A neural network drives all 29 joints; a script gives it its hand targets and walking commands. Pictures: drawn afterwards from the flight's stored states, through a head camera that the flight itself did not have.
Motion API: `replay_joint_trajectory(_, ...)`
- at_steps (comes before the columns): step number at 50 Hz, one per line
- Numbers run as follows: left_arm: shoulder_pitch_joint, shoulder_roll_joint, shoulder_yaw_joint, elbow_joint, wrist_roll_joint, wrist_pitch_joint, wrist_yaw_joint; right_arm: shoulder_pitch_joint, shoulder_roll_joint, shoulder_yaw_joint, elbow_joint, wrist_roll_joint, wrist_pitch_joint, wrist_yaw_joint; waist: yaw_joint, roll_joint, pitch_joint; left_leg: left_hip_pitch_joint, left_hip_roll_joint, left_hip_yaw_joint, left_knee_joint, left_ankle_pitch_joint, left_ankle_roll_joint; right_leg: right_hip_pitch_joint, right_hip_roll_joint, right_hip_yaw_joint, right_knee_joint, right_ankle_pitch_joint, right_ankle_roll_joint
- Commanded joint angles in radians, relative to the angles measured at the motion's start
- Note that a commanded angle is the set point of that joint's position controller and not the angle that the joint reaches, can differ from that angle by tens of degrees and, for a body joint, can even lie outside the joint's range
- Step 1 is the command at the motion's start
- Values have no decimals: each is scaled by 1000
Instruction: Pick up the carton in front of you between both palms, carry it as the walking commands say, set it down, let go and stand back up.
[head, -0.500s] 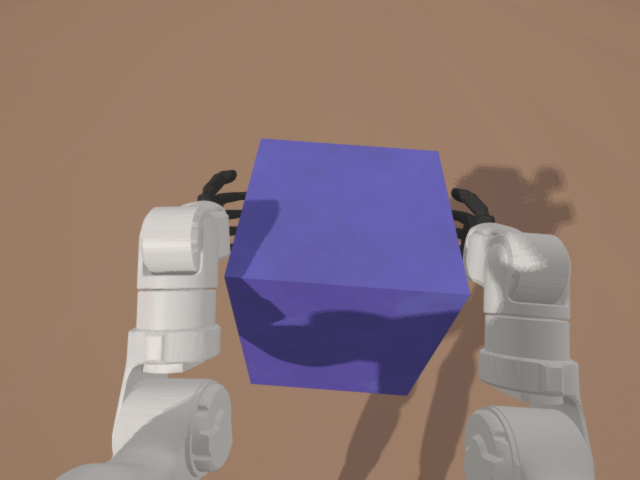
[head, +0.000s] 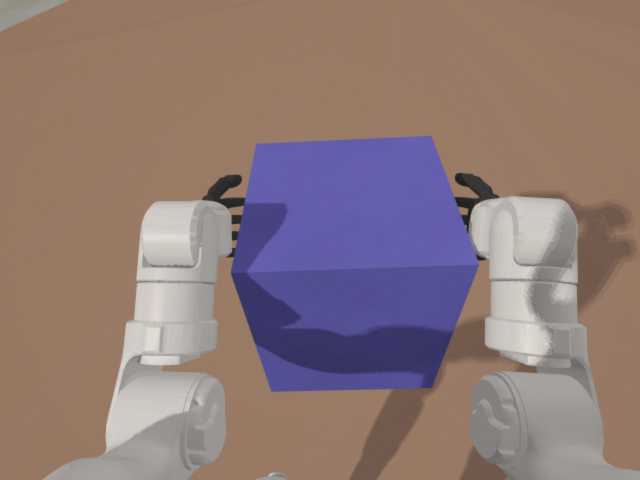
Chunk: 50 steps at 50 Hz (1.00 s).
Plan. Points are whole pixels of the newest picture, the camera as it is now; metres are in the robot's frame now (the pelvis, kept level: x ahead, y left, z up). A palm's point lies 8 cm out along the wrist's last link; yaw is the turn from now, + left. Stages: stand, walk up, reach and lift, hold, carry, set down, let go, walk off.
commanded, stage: carry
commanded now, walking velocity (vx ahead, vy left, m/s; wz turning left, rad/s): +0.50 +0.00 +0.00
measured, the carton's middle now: (347, 270) +0.36 +0.01 +0.10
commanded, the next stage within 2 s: none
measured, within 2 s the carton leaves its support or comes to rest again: neither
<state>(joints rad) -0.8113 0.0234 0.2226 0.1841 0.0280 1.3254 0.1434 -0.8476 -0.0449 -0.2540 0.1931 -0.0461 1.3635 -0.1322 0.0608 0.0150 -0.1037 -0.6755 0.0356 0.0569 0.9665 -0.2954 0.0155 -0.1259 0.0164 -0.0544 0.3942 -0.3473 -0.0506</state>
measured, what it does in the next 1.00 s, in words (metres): walks ahead: left foot, then right foot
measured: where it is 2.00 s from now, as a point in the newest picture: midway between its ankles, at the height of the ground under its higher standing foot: (341, 263)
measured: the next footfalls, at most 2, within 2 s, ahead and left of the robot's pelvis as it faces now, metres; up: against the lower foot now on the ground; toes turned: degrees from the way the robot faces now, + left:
left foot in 0.16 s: +0.26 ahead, +0.09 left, +0.00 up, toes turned +7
right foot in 0.64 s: +0.55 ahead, -0.08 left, +0.00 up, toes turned -7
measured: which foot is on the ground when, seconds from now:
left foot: up 0.00-0.14, down 0.16-0.64, up 0.66-1.00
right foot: down 0.00-0.18, up 0.20-0.62, down 0.64-1.00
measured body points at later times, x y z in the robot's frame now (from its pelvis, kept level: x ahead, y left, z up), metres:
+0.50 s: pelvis +0.27 +0.03 +0.01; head +0.33 +0.04 +0.45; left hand +0.64 +0.18 +0.07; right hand +0.62 -0.13 +0.08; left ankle +0.22 +0.09 -0.74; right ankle +0.38 -0.11 -0.68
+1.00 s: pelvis +0.59 +0.01 +0.01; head +0.55 +0.00 +0.46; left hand +0.85 +0.18 +0.10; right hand +0.87 -0.12 +0.10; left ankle +0.71 +0.17 -0.70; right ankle +0.51 -0.07 -0.74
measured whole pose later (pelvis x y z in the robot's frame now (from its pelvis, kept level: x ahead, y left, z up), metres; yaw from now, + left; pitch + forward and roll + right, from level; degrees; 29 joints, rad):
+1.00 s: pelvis +0.59 +0.01 +0.01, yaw +3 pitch +3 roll +1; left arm -0.16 -0.13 0.11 -0.30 0.11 1.21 0.09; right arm -0.14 0.13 -0.10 -0.33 -0.13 1.22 -0.08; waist 0.01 0.01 -0.16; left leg -0.56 0.11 0.12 0.60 -0.12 -0.02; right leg -0.05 -0.02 -0.18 0.25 -0.26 -0.03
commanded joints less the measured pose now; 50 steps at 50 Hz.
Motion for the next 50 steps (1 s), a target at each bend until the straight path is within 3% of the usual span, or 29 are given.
replay_joint_trajectory(1,-811,-1069,-505,-147,-459,-10,-235,-697,1066,503,-69,359,-36,168,15,-146,-242,-119,-16,49,-148,71,2,289,-209,170,-28,643,-137)
replay_joint_trajectory(3,-801,-1071,-502,-140,-453,-7,-244,-693,1070,503,-67,350,-34,169,23,-168,-244,-34,-49,92,-270,123,18,277,-195,127,-1,737,-120)
replay_joint_trajectory(5,-790,-1078,-501,-129,-443,-8,-250,-690,1077,508,-65,344,-35,171,1,-197,-276,146,-106,144,-395,197,48,247,-171,52,81,993,-77)
replay_joint_trajectory(6,-776,-1084,-501,-123,-437,-11,-253,-687,1078,507,-63,343,-37,173,-34,-216,-319,268,-132,176,-431,231,55,235,-167,22,172,1103,-50)
replay_joint_trajectory(7,-770,-1091,-504,-114,-429,-14,-254,-672,1087,510,-60,343,-41,178,-102,-197,-391,471,-135,196,-529,302,63,179,-154,-30,343,1085,-17)
replay_joint_trajectory(8,-767,-1093,-510,-108,-417,-20,-256,-662,1096,513,-69,347,-49,186,-149,-111,-447,710,-63,117,-523,300,61,5,-130,-32,522,842,2)
replay_joint_trajectory(9,-746,-1096,-521,-89,-405,-23,-258,-657,1105,518,-66,354,-53,196,-148,46,-500,935,156,-156,-411,489,86,-225,-76,5,683,171,16)
replay_joint_trajectory(10,-726,-1128,-512,-76,-403,-22,-260,-646,1084,519,-55,352,-68,202,-131,290,-598,1096,328,-591,-506,451,279,-481,81,52,949,-184,33)
replay_joint_trajectory(11,-728,-1120,-516,-79,-375,-30,-253,-646,1134,534,-66,363,-73,213,-130,208,-567,1075,329,-596,-550,327,296,-562,22,116,1042,-154,15)
replay_joint_trajectory(12,-735,-1134,-529,-97,-369,-38,-250,-671,1170,560,-109,385,-86,225,-139,144,-499,987,287,-517,-558,317,274,-606,-7,102,1030,-105,5)
replay_joint_trajectory(13,-739,-1147,-536,-118,-364,-50,-247,-715,1201,588,-160,410,-98,234,-129,53,-461,917,269,-445,-569,347,242,-606,-39,100,974,-54,9)
replay_joint_trajectory(15,-692,-1163,-553,-151,-351,-73,-237,-754,1249,635,-238,455,-121,244,-117,37,-446,845,244,-368,-592,348,211,-574,-64,90,873,-16,17)
replay_joint_trajectory(20,-458,-1187,-614,-168,-292,-125,-225,-566,1277,703,-272,444,-160,270,-106,71,-434,884,238,-250,-621,500,212,-621,-77,24,614,20,44)
replay_joint_trajectory(26,-273,-1202,-747,-286,-297,-173,-250,-292,1231,768,-327,374,-200,293,-96,112,-326,896,167,-62,-628,764,131,-518,-37,-84,229,270,48)
replay_joint_trajectory(29,-182,-1181,-795,-367,-319,-170,-266,-148,1182,785,-387,342,-203,292,-90,137,-292,895,142,8,-584,890,95,-382,4,-144,61,353,35)
replay_joint_trajectory(31,-87,-1160,-807,-392,-316,-161,-277,-28,1142,790,-416,316,-195,291,-70,130,-342,796,122,84,-408,933,50,-94,32,-197,-54,400,17)
replay_joint_trajectory(32,-17,-1146,-805,-391,-308,-156,-284,13,1119,797,-435,309,-190,294,-52,98,-385,655,107,102,-285,764,17,118,-25,-141,-45,385,4)
replay_joint_trajectory(33,49,-1125,-794,-401,-295,-151,-290,40,1102,805,-454,307,-184,300,-30,-31,-444,468,78,98,-91,400,-1,311,-219,116,27,475,-32)
replay_joint_trajectory(34,82,-1086,-776,-385,-263,-153,-294,68,1130,823,-456,309,-170,305,-35,-262,-482,111,-50,54,142,-72,-30,568,-428,485,6,511,-206)
replay_joint_trajectory(35,134,-1098,-782,-394,-271,-151,-300,109,1118,818,-461,304,-171,309,-33,-261,-442,-42,-52,-29,293,-212,-14,546,-446,552,-56,451,-248)
replay_joint_trajectory(37,141,-1153,-810,-460,-298,-149,-312,118,1124,827,-511,306,-180,309,-36,-74,-358,-52,32,-74,252,-136,5,394,-400,384,-90,479,-179)
replay_joint_trajectory(38,126,-1161,-822,-499,-316,-151,-317,124,1121,840,-544,312,-184,307,-42,-34,-312,-21,63,-70,168,-92,-1,304,-380,315,-127,447,-139)
replay_joint_trajectory(40,101,-1139,-833,-551,-346,-143,-319,130,1144,858,-566,338,-183,303,-46,-73,-285,76,67,-33,24,-46,-19,182,-335,204,-191,319,-101)
replay_joint_trajectory(43,155,-1091,-830,-562,-357,-127,-326,197,1118,860,-569,322,-175,290,-48,-127,-241,98,64,21,-159,24,-43,128,-304,107,-245,228,-105)
replay_joint_trajectory(50,233,-1015,-797,-496,-313,-97,-327,238,1050,856,-543,312,-138,289,-43,-155,-103,113,49,115,-407,229,-36,110,-255,-15,-234,329,-66)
